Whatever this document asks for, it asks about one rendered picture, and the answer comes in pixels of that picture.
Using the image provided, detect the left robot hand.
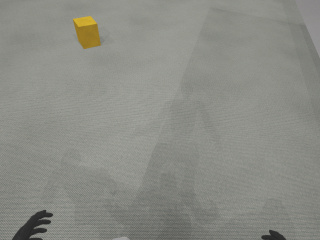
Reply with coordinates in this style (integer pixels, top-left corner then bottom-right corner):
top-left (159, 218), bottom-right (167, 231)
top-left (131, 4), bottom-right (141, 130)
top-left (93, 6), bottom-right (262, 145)
top-left (12, 210), bottom-right (53, 240)

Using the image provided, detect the carton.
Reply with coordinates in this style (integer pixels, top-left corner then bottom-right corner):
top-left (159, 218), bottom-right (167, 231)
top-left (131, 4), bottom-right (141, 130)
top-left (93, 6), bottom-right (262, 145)
top-left (73, 16), bottom-right (101, 49)

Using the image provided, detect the right robot hand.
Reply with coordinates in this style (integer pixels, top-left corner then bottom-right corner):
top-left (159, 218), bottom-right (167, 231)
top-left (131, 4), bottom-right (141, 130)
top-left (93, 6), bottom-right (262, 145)
top-left (261, 230), bottom-right (286, 240)

